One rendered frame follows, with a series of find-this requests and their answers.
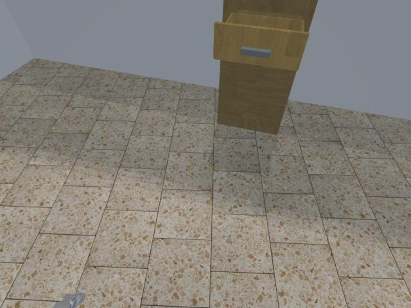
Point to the handle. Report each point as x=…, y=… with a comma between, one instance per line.
x=250, y=51

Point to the cabinet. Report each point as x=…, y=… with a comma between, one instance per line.
x=254, y=97

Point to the drawer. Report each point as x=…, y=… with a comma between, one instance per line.
x=286, y=38

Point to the left robot hand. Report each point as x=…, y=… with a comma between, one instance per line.
x=70, y=301

